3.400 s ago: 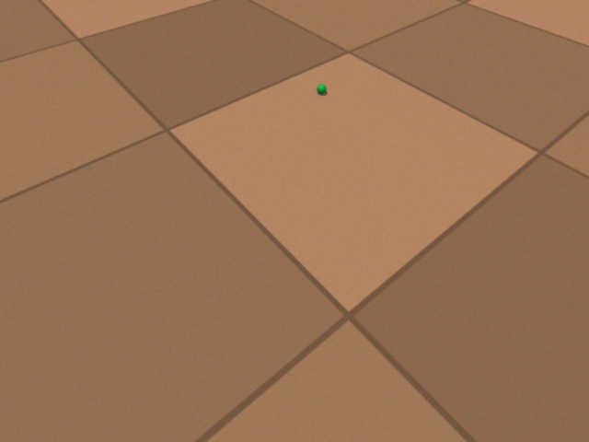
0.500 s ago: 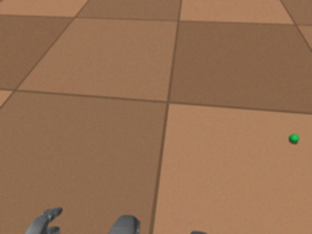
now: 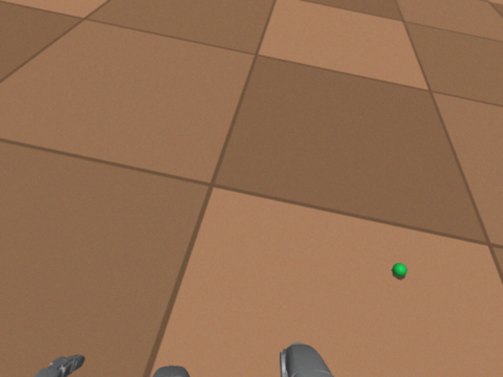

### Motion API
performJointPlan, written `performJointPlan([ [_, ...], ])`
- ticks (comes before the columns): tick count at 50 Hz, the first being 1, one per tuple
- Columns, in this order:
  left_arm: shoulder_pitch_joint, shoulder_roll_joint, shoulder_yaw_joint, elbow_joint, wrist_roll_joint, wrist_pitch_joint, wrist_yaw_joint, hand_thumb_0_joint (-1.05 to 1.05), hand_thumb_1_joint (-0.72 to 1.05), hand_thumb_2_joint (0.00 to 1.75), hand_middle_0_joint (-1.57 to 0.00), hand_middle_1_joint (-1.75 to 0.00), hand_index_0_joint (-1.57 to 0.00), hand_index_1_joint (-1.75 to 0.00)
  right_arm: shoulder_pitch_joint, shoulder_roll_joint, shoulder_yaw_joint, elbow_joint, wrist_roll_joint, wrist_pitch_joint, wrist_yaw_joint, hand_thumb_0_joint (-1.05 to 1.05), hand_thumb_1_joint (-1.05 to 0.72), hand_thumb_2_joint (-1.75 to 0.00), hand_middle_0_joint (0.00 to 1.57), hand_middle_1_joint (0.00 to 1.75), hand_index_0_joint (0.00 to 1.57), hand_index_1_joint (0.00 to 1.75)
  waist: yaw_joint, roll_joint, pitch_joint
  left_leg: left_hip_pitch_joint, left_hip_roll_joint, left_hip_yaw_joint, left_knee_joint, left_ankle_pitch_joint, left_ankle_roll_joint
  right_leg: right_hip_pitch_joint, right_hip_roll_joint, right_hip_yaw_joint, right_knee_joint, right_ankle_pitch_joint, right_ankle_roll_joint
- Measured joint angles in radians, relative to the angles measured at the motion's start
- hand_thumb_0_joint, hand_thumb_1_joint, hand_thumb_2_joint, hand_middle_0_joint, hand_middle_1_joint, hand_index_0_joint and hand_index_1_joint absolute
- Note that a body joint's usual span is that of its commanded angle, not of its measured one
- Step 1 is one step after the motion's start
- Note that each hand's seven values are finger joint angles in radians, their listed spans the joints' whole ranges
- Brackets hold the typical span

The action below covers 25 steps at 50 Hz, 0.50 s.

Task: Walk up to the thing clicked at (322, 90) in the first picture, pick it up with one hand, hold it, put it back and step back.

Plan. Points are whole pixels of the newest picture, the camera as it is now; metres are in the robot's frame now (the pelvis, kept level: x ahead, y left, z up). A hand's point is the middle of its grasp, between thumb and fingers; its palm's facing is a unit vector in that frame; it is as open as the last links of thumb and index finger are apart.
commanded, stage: walk up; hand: left
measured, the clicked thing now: (399, 269) +0.68 -0.72 -0.72
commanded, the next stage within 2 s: none
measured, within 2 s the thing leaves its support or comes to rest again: neither
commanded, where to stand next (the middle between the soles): +0.35 -1.04 m, yaw +11 degrees
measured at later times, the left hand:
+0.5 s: hand out of the picture +0.07 +0.03 -0.16, palm faces +0.09 -0.94 -0.33, open 7.4 cm
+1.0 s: hand (357, 350) +0.20 -0.20 -0.14, palm faces +0.06 -0.92 -0.38, open 7.3 cm
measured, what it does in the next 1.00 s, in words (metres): steps to the right: right foot, then left foot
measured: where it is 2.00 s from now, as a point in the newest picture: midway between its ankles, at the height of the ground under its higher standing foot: outside the picture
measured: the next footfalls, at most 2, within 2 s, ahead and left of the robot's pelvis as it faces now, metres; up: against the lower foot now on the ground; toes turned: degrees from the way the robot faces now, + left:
right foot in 0.14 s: +0.10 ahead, -0.29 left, +0.00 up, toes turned +0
left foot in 0.48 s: +0.20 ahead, -0.17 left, +0.00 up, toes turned +10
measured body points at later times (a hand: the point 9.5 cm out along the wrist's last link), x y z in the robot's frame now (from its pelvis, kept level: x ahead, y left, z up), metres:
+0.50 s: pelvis +0.09 -0.25 +0.00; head +0.12 -0.21 +0.44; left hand +0.07 +0.08 -0.13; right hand +0.20 -0.56 -0.09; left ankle +0.16 -0.18 -0.72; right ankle +0.06 -0.30 -0.71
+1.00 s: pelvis +0.15 -0.50 -0.02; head +0.17 -0.49 +0.43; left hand +0.20 -0.15 -0.12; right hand +0.22 -0.89 -0.09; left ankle +0.16 -0.31 -0.67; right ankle +0.20 -0.63 -0.72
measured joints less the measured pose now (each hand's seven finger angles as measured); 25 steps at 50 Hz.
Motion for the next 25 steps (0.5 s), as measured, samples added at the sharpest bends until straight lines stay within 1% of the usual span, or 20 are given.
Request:
performJointPlan([
  [2,-0.016,0.027,0.016,-0.005,-0.005,0.000,-0.007,0.00,0.91,0.89,-0.20,-0.30,-0.20,-0.30,0.008,-0.017,-0.007,0.012,-0.015,-0.002,0.013,0.01,-0.90,-0.90,0.21,0.31,0.21,0.30,-0.005,-0.002,-0.009,-0.005,0.034,-0.023,-0.002,-0.008,-0.010,0.023,-0.041,0.002,-0.126,-0.009,-0.002],
  [4,-0.024,0.049,0.030,-0.003,-0.008,0.002,-0.010,0.00,0.91,0.89,-0.20,-0.30,-0.20,-0.30,0.011,-0.039,-0.015,0.021,-0.026,-0.001,0.022,0.01,-0.90,-0.90,0.21,0.31,0.21,0.30,-0.018,0.007,-0.019,-0.018,0.067,-0.055,0.001,-0.017,-0.018,0.067,-0.058,-0.021,-0.227,-0.026,-0.007],
  [5,-0.023,0.060,0.035,-0.001,-0.009,0.001,-0.009,0.00,0.91,0.89,-0.20,-0.30,-0.20,-0.30,0.011,-0.051,-0.020,0.026,-0.030,0.002,0.025,0.01,-0.90,-0.90,0.21,0.31,0.21,0.30,-0.024,0.014,-0.026,-0.028,0.084,-0.073,0.008,-0.025,-0.019,0.097,-0.058,-0.040,-0.272,-0.026,-0.010],
  [6,-0.017,0.069,0.041,0.000,-0.011,-0.003,-0.006,0.00,0.91,0.89,-0.20,-0.30,-0.20,-0.30,0.011,-0.065,-0.026,0.032,-0.033,0.008,0.026,0.01,-0.90,-0.90,0.21,0.31,0.21,0.30,-0.027,0.021,-0.035,-0.042,0.100,-0.091,0.027,-0.047,-0.012,0.135,-0.052,-0.065,-0.324,-0.014,-0.011],
  [7,-0.012,0.068,0.047,0.006,-0.009,-0.012,0.001,0.00,0.91,0.89,-0.20,-0.30,-0.20,-0.30,0.005,-0.083,-0.034,0.042,-0.037,0.018,0.023,0.01,-0.90,-0.90,0.21,0.31,0.21,0.30,-0.021,0.043,-0.040,-0.062,0.121,-0.121,0.069,-0.102,0.003,0.153,-0.030,-0.086,-0.341,-0.035,0.020],
  [8,-0.009,0.052,0.048,0.015,-0.001,-0.019,0.010,0.00,0.91,0.89,-0.20,-0.30,-0.20,-0.30,-0.007,-0.102,-0.045,0.058,-0.036,0.032,0.015,0.01,-0.90,-0.90,0.21,0.31,0.21,0.30,-0.013,0.082,-0.034,-0.091,0.133,-0.164,0.148,-0.182,0.022,0.151,0.002,-0.110,-0.311,-0.057,0.033],
  [9,-0.002,0.036,0.039,0.019,0.007,-0.023,0.017,0.00,0.91,0.89,-0.20,-0.30,-0.20,-0.30,-0.013,-0.113,-0.055,0.073,-0.029,0.048,0.003,0.01,-0.90,-0.90,0.21,0.31,0.21,0.30,-0.007,0.107,-0.035,-0.136,0.108,-0.189,0.264,-0.243,0.027,0.146,0.017,-0.131,-0.285,-0.074,0.034],
  [10,0.006,0.019,0.027,0.024,0.011,-0.024,0.024,0.00,0.91,0.89,-0.20,-0.30,-0.20,-0.30,-0.014,-0.115,-0.063,0.086,-0.022,0.061,-0.009,0.01,-0.90,-0.90,0.20,0.30,0.21,0.30,0.001,0.121,-0.036,-0.175,0.065,-0.187,0.377,-0.260,0.028,0.152,0.020,-0.147,-0.280,-0.083,0.026],
  [11,0.019,0.001,0.017,0.032,0.008,-0.024,0.030,0.00,0.91,0.89,-0.20,-0.30,-0.20,-0.30,-0.015,-0.111,-0.066,0.099,-0.015,0.067,-0.017,0.01,-0.90,-0.90,0.20,0.30,0.21,0.30,0.012,0.131,-0.040,-0.201,0.026,-0.159,0.457,-0.254,0.030,0.171,0.024,-0.159,-0.300,-0.080,0.015],
  [12,0.035,-0.017,0.008,0.040,0.005,-0.023,0.034,0.00,0.91,0.89,-0.20,-0.30,-0.20,-0.30,-0.019,-0.104,-0.063,0.110,-0.005,0.067,-0.019,0.01,-0.90,-0.90,0.20,0.30,0.21,0.30,0.022,0.141,-0.046,-0.219,-0.006,-0.123,0.501,-0.238,0.032,0.195,0.031,-0.171,-0.338,-0.067,0.003],
  [14,0.070,-0.035,-0.006,0.053,0.004,-0.025,0.042,0.00,0.91,0.89,-0.20,-0.30,-0.20,-0.30,-0.030,-0.084,-0.049,0.119,0.012,0.055,-0.014,0.01,-0.91,-0.90,0.20,0.30,0.21,0.30,0.043,0.150,-0.054,-0.239,-0.056,-0.052,0.512,-0.211,0.035,0.240,0.051,-0.187,-0.423,-0.034,-0.024],
  [16,0.092,-0.033,-0.010,0.061,0.005,-0.028,0.048,0.00,0.91,0.89,-0.20,-0.30,-0.20,-0.30,-0.038,-0.054,-0.031,0.108,0.019,0.033,-0.005,0.01,-0.91,-0.90,0.20,0.30,0.21,0.30,0.061,0.143,-0.043,-0.239,-0.090,0.009,0.451,-0.188,0.035,0.274,0.073,-0.199,-0.483,-0.013,-0.058],
  [18,0.100,-0.024,-0.007,0.062,0.007,-0.029,0.056,0.00,0.91,0.89,-0.20,-0.30,-0.20,-0.30,-0.043,-0.022,-0.012,0.092,0.017,0.014,0.005,0.01,-0.91,-0.90,0.20,0.30,0.21,0.30,0.073,0.131,-0.020,-0.229,-0.111,0.050,0.357,-0.170,0.037,0.301,0.097,-0.221,-0.523,-0.003,-0.085],
  [20,0.100,-0.015,-0.006,0.053,0.010,-0.030,0.062,0.00,0.91,0.89,-0.20,-0.30,-0.20,-0.30,-0.047,0.007,0.004,0.079,0.017,0.006,0.013,0.01,-0.91,-0.90,0.20,0.30,0.21,0.30,0.084,0.119,0.006,-0.209,-0.126,0.071,0.258,-0.145,0.043,0.323,0.124,-0.246,-0.546,-0.003,-0.106],
  [21,0.099,-0.011,-0.006,0.047,0.012,-0.029,0.063,0.00,0.91,0.89,-0.20,-0.30,-0.20,-0.30,-0.048,0.020,0.011,0.073,0.019,0.003,0.016,0.01,-0.91,-0.90,0.20,0.30,0.21,0.30,0.090,0.110,0.017,-0.191,-0.132,0.079,0.203,-0.120,0.046,0.330,0.136,-0.257,-0.550,-0.007,-0.117],
  [22,0.097,-0.007,-0.008,0.040,0.013,-0.025,0.064,0.00,0.91,0.89,-0.20,-0.30,-0.20,-0.30,-0.046,0.033,0.017,0.066,0.021,0.000,0.018,0.01,-0.90,-0.90,0.20,0.30,0.21,0.30,0.092,0.099,0.026,-0.165,-0.138,0.085,0.138,-0.075,0.048,0.336,0.146,-0.268,-0.547,-0.016,-0.127],
  [24,0.098,-0.003,-0.014,0.025,0.008,-0.016,0.063,0.00,0.91,0.89,-0.20,-0.30,-0.20,-0.30,-0.024,0.046,0.022,0.044,0.019,-0.013,0.017,0.01,-0.90,-0.90,0.20,0.30,0.21,0.30,0.087,0.082,0.030,-0.080,-0.145,0.088,-0.022,0.057,0.046,0.334,0.163,-0.290,-0.499,-0.059,-0.142],
  [25,0.092,-0.003,-0.016,0.023,0.006,-0.014,0.064,0.01,0.91,0.89,-0.20,-0.30,-0.20,-0.30,-0.018,0.053,0.018,0.037,0.012,-0.017,0.012,0.01,-0.90,-0.90,0.20,0.30,0.21,0.30,0.074,0.060,0.036,-0.069,-0.158,0.085,-0.030,0.070,0.063,0.316,0.156,-0.284,-0.439,-0.087,-0.133],
])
